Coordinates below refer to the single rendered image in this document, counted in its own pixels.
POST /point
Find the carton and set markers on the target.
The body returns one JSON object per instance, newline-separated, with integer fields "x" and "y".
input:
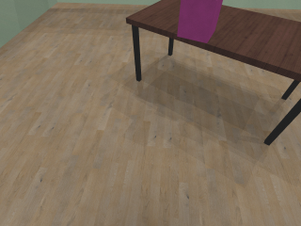
{"x": 198, "y": 19}

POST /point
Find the table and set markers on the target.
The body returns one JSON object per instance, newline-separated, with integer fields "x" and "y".
{"x": 264, "y": 41}

